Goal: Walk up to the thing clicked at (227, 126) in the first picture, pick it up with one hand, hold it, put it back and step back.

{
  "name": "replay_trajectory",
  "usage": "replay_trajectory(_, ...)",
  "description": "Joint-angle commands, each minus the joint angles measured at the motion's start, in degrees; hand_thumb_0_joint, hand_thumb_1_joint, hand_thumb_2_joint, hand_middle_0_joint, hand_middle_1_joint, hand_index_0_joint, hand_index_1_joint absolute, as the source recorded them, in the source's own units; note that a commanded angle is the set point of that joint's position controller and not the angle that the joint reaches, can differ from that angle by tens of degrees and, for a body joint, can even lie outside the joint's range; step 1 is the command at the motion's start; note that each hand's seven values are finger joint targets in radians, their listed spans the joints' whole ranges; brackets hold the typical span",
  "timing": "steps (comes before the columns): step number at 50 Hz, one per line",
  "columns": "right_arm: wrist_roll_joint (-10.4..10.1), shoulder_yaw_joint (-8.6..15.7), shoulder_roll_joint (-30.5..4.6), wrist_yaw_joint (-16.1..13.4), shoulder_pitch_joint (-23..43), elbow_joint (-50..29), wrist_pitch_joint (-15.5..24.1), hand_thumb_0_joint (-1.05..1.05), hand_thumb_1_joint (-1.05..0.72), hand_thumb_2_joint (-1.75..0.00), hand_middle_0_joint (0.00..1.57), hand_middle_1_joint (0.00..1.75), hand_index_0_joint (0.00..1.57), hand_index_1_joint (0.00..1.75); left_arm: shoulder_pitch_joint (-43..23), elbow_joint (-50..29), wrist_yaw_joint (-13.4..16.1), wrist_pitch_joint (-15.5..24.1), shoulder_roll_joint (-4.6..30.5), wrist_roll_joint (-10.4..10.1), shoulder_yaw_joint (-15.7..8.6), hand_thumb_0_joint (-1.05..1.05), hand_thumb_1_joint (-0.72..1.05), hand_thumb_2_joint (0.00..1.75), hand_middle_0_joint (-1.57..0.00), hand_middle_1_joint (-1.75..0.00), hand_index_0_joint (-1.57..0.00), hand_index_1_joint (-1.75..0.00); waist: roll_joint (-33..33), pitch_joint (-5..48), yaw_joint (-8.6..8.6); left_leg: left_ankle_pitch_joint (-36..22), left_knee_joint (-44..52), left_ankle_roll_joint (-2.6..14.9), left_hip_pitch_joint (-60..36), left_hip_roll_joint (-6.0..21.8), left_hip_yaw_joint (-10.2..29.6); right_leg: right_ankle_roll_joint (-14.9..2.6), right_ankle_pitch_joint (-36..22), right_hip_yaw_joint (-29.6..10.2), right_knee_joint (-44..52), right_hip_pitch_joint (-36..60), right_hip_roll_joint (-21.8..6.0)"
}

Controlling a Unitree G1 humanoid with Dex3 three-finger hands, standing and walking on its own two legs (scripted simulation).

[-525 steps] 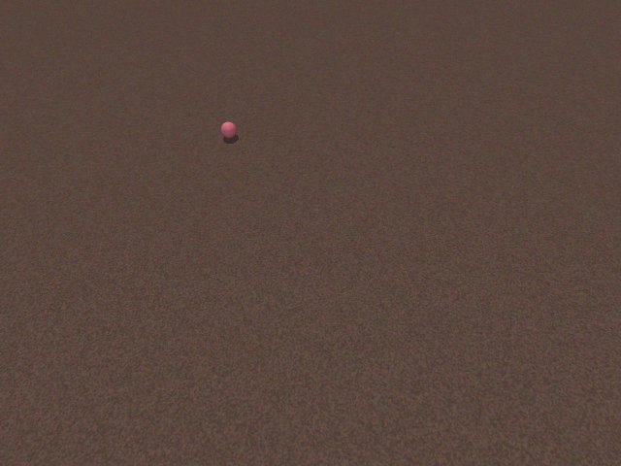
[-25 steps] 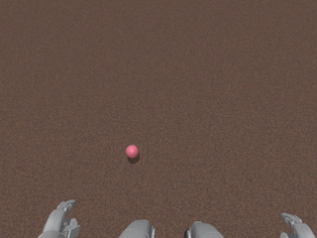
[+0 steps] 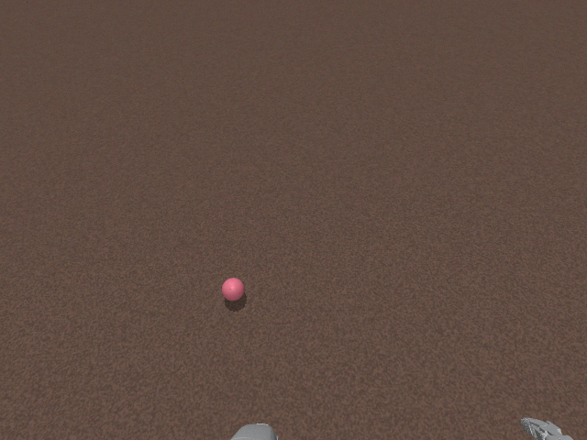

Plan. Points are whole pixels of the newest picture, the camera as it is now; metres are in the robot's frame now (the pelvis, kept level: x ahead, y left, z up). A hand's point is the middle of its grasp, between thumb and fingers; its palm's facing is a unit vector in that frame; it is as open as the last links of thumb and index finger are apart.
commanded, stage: walk up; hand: left
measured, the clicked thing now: (233, 289) +0.71 +0.32 -0.72
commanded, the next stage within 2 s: stand in 1.06 s
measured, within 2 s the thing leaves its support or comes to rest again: neither
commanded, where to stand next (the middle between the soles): +0.40 +0.06 m, yaw +5 degrees
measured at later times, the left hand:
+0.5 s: hand out of the picture +0.08 +0.27 -0.14, palm faces +0.07 -0.92 -0.38, open 7.4 cm
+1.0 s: hand out of the picture +0.10 +0.28 -0.13, palm faces +0.11 -0.94 -0.33, open 7.4 cm
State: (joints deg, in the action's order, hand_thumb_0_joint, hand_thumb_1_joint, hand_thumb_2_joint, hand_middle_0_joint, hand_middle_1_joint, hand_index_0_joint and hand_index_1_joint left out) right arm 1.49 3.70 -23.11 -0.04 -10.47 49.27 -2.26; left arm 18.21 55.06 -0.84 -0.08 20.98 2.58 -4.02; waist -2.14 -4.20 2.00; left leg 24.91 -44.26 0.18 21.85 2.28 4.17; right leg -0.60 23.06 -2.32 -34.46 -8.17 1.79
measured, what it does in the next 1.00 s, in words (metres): steps on the spot: left foot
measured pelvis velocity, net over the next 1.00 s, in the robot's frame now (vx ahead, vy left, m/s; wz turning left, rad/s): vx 0.01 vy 0.01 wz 0.08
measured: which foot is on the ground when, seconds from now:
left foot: up 0.00-0.20, down 0.22-1.00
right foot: down 0.00-1.00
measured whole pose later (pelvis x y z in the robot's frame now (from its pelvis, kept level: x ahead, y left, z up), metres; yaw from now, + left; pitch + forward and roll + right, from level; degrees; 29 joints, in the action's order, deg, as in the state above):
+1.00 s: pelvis +0.01 +0.01 +0.02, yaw +5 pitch -3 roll +0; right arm 0.6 1.2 -18.9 0.2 -6.0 61.5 0.3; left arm 3.7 61.0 -0.3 1.2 20.9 0.0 -2.1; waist 0.8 -3.9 0.8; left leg 14.6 -26.4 0.0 8.7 -0.8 3.4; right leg 1.2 13.3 1.6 -25.0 -8.6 -1.8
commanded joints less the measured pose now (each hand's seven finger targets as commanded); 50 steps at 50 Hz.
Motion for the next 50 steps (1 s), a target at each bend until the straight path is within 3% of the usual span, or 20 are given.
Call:
replay_trajectory(1,-1.3,2.49,-10.25,0.14,4.44,-3.53,2.27,0.0,-0.9,-0.9,0.2,0.3,0.2,0.3,-9.34,-7.36,1.66,3.29,15.55,-0.15,-3.7,0.0,0.9,0.9,-0.2,-0.3,-0.2,-0.3,6.93,-7.06,-1.54,0.58,-6.39,-0.58,3.18,-1.83,4.94,-10.12,1.26,-18.25,19.09,-11.77,-16.96)
replay_trajectory(2,-1.38,2.09,-9.25,0.06,2.54,-2.4,2.46,0.0,-0.9,-0.9,0.2,0.3,0.2,0.3,-9.1,-6.83,1.85,3.33,15.09,-0.54,-3.76,0.0,0.9,0.9,-0.2,-0.3,-0.2,-0.3,9.74,-6.12,-2.23,-1.44,-5.87,-0.74,5.03,-3.17,4.09,-8.07,-7.37,-13.25,17.21,-7.14,-13.9)
replay_trajectory(4,-0.91,1.54,-8.68,0.1,2.96,-2.26,2.76,0.0,-0.9,-0.9,0.2,0.3,0.2,0.3,-4.58,-6.0,1.77,3.56,15.61,-0.62,-3.94,0.0,0.9,0.9,-0.2,-0.3,-0.2,-0.3,13.05,-3.68,0.02,-0.32,-1.95,-0.83,4.52,-2.52,2.0,-8.24,-16.24,-11.77,15.17,-2.51,-14.17)
replay_trajectory(8,-0.44,1.74,-8.54,0.59,1.7,-1.17,3.72,0.0,-0.9,-0.9,0.2,0.3,0.2,0.3,-5.18,-6.49,1.54,3.05,16.05,-0.94,-3.97,0.0,0.9,0.9,-0.2,-0.3,-0.2,-0.3,14.61,-0.93,0.14,-1.42,8.73,-0.6,-1.36,-2.38,-3.64,-8.36,-21.91,-8.49,11.56,-0.15,-14.98)
replay_trajectory(11,-0.27,2.84,-9.28,0.17,-4.37,1.74,4.84,0.0,-0.9,-0.9,0.2,0.3,0.2,0.3,-6.43,-7.45,1.64,2.33,13.26,-1.95,-2.58,0.0,0.9,0.9,-0.2,-0.3,-0.2,-0.3,8.44,6.04,-2.99,-19.6,22.75,1.99,-16.21,-2.38,-1.72,-3.82,-35.08,-2.06,-4.08,-0.54,-10.15)
replay_trajectory(12,0.13,3.71,-12.14,-0.31,-7.58,2.12,5.39,0.0,-0.9,-0.9,0.2,0.3,0.2,0.3,-5.47,-8.27,1.73,2.4,10.56,-2.6,-1.93,0.0,0.9,0.9,-0.2,-0.3,-0.2,-0.3,-0.76,10.5,-3.58,-30.56,23.77,4.89,-23.13,6.09,9.65,-1.16,-26.89,0.78,-15.4,-5.89,-5.35)
replay_trajectory(13,0.09,3.89,-14.49,-0.47,-5.8,1.31,5.62,0.0,-0.9,-0.9,0.2,0.3,0.2,0.3,-6.25,-8.18,1.79,1.76,8.6,-3.4,-1.32,0.0,0.9,0.9,-0.2,-0.3,-0.2,-0.3,-5.65,9.36,-2.58,-27.94,24.23,11.77,-24.06,14.66,22.77,0.07,0.38,4.05,-18.17,-15.14,0.2)
replay_trajectory(14,-0.19,4.42,-16.58,-0.36,-4.92,1.28,5.47,0.0,-0.9,-0.9,0.2,0.3,0.2,0.3,-7.52,-7.39,2.25,1.1,11.74,-2.78,-2.15,0.0,0.9,0.9,-0.2,-0.3,-0.2,-0.3,-5.41,7.42,-3.21,-19.1,25.18,16.64,-16.35,18.24,25.87,-0.95,13.14,-0.96,-19.77,-12.96,-3.12)
replay_trajectory(17,0.28,2.67,-11.78,-0.38,1.22,-0.23,4.97,0.0,-0.9,-0.9,0.2,0.3,0.2,0.3,-6.86,-6.57,1.26,1.24,11.29,-2.7,-1.73,0.0,0.9,0.9,-0.2,-0.3,-0.2,-0.3,-5.24,1.91,-0.73,-11.83,26.24,11.11,-10.61,11.14,13.43,-1.66,10.51,-1.26,-13.44,-12.69,-4.83)
replay_trajectory(19,0.23,2.42,-11.41,-0.4,1.51,0.26,5.01,0.0,-0.9,-0.9,0.2,0.3,0.2,0.3,-6.72,-5.63,0.94,1.65,11.15,-2.56,-1.72,0.0,0.9,0.9,-0.2,-0.3,-0.2,-0.3,-7.37,1.0,-1.17,-14.88,25.0,9.29,-7.85,9.25,11.32,-0.74,4.47,1.48,-5.41,-9.18,-3.88)
replay_trajectory(22,-0.9,1.05,-9.43,-0.21,4.27,0.09,3.71,0.0,-0.9,-0.9,0.2,0.3,0.2,0.3,-3.55,-2.38,1.8,2.66,10.18,-2.02,-2.11,0.0,0.9,0.9,-0.2,-0.3,-0.2,-0.3,-5.42,4.35,1.35,-21.73,15.86,5.65,-4.79,5.87,4.92,-0.21,-11.57,3.46,12.07,3.12,-1.94)
replay_trajectory(23,-1.55,0.42,-7.5,-0.28,4.6,-0.19,3.49,0.0,-0.9,-0.9,0.2,0.3,0.2,0.3,-2.9,-1.83,2.18,2.96,11.89,-1.6,-2.56,0.0,0.9,0.9,-0.2,-0.3,-0.2,-0.3,-2.32,5.99,1.77,-19.95,12.28,3.75,-2.07,4.24,3.69,-0.96,-14.69,-0.84,11.97,6.79,-4.07)
replay_trajectory(24,-2.05,-0.04,-5.8,-0.28,4.69,-0.72,3.23,0.0,-0.9,-0.9,0.2,0.3,0.2,0.3,-3.28,-1.68,2.52,3.29,14.64,-0.9,-2.99,0.0,0.9,0.9,-0.2,-0.3,-0.2,-0.3,3.86,5.93,0.95,-12.63,7.68,1.49,1.46,-0.14,2.09,-3.21,-12.93,-10.71,15.03,5.82,-10.59)
replay_trajectory(25,-1.86,0.07,-5.0,-0.5,2.84,0.38,2.5,0.0,-0.9,-0.9,0.2,0.3,0.2,0.3,-7.27,-2.61,2.4,3.36,17.5,-0.95,-3.07,0.0,0.9,0.9,-0.2,-0.3,-0.2,-0.3,8.43,4.18,0.02,2.14,2.48,0.4,-0.35,-4.02,1.76,-8.14,-1.02,-21.31,20.98,-3.23,-19.83)
replay_trajectory(26,-1.3,1.13,-7.68,-0.68,-0.1,2.33,1.95,0.0,-0.9,-0.9,0.2,0.3,0.2,0.3,-14.48,-4.57,2.06,3.25,18.97,-0.69,-3.12,0.0,0.9,0.9,-0.2,-0.3,-0.2,-0.3,8.86,1.33,-2.18,6.51,-2.84,-0.46,-5.4,-1.72,1.6,-12.58,5.63,-24.04,21.76,-12.36,-23.9)
replay_trajectory(28,-1.18,1.03,-8.09,-0.18,-2.32,4.56,2.35,0.0,-0.9,-0.9,0.2,0.3,0.2,0.3,-17.83,-5.58,1.8,3.25,15.17,-1.12,-2.32,0.0,0.9,0.9,-0.2,-0.3,-0.2,-0.3,7.14,-1.37,-4.05,2.42,4.81,0.08,-8.15,-0.9,1.08,-9.73,2.52,-15.62,18.19,-13.48,-18.38)
replay_trajectory(31,-0.64,0.78,-7.28,-0.02,-0.94,5.61,3.45,0.0,-0.9,-0.9,0.2,0.3,0.2,0.3,-16.64,-3.38,1.66,3.26,13.4,-1.36,-1.84,0.0,0.9,0.9,-0.2,-0.3,-0.2,-0.3,8.55,1.73,-3.28,-12.46,17.08,1.01,-11.13,-0.25,1.05,-4.55,-10.35,-7.68,13.66,-8.21,-13.35)
replay_trajectory(34,-0.12,0.69,-8.86,-0.45,0.39,5.83,4.28,0.0,-0.9,-0.9,0.2,0.3,0.2,0.3,-14.1,-2.37,1.36,2.93,11.55,-2.49,-1.36,0.0,0.9,0.9,-0.2,-0.3,-0.2,-0.3,5.65,7.26,-1.31,-27.96,19.96,3.24,-13.67,4.9,6.19,-1.5,-20.55,-3.2,7.91,-2.52,-8.94)
replay_trajectory(42,-0.95,0.1,-9.0,-0.51,5.0,7.98,4.23,0.0,-0.9,-0.9,0.2,0.3,0.2,0.3,-15.65,0.79,1.63,2.73,11.53,-2.88,-0.9,0.0,0.9,0.9,-0.2,-0.3,-0.2,-0.3,-0.8,9.03,-0.78,-31.09,20.8,2.46,-11.14,4.11,4.37,-1.51,-22.66,-0.23,9.37,5.91,-8.5)
replay_trajectory(50,-0.64,-0.16,-8.2,-0.42,7.8,9.0,3.79,0.0,-0.9,-0.9,0.2,0.3,0.2,0.3,-17.08,2.72,1.45,2.38,11.44,-2.45,-0.54,0.0,0.9,0.9,-0.2,-0.3,-0.2,-0.3,0.19,5.35,-0.84,-23.0,24.36,2.09,-8.89,3.97,4.78,-0.86,-19.14,-0.14,12.7,5.28,-8.39)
